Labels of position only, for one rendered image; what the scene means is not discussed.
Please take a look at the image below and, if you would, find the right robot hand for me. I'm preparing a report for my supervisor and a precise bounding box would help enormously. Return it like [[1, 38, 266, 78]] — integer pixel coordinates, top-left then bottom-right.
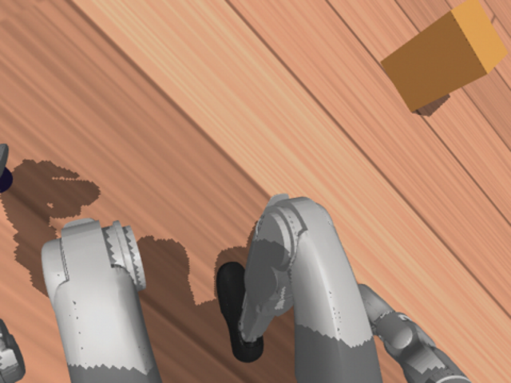
[[358, 284, 396, 336]]

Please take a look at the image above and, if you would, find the right robot foot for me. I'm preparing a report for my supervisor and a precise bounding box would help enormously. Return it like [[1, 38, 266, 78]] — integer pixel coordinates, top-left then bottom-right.
[[216, 262, 263, 363]]

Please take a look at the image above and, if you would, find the right robot arm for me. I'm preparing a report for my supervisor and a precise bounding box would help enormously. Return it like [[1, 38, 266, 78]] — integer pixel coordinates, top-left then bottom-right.
[[376, 312, 472, 383]]

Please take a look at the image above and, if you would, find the left robot arm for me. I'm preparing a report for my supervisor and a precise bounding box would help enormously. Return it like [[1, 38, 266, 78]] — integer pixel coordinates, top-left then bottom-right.
[[0, 318, 26, 383]]

